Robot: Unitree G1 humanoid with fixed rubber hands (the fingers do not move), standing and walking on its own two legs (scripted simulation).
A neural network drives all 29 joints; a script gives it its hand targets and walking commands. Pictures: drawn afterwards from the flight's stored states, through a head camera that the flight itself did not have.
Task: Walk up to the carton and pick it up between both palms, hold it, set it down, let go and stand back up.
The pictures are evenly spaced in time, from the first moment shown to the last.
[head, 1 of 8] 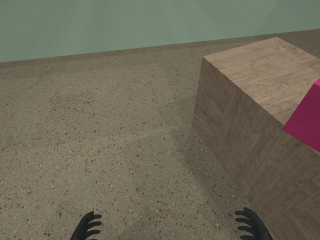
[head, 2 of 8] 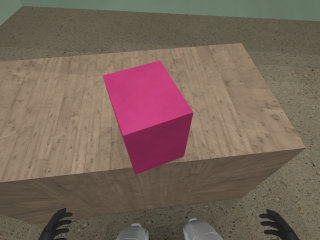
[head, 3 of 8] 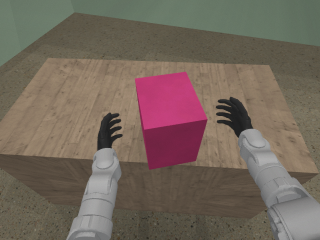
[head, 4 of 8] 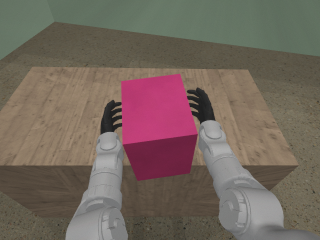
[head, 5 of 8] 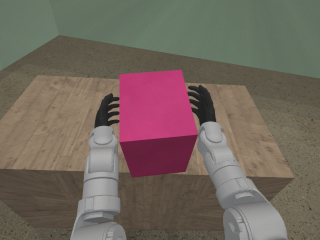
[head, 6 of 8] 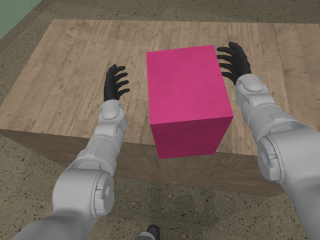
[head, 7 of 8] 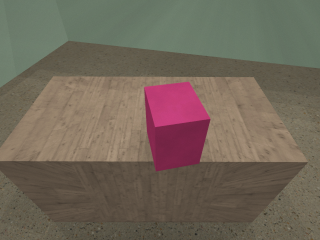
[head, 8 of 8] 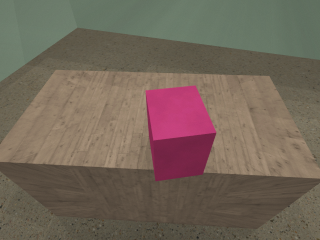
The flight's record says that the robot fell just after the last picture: no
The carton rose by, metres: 0.18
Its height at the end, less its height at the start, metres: +0.00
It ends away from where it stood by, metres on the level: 0.02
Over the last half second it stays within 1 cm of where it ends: yes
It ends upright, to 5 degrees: yes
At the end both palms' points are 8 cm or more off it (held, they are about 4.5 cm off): yes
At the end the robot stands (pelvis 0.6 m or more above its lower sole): yes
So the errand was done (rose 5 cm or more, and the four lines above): yes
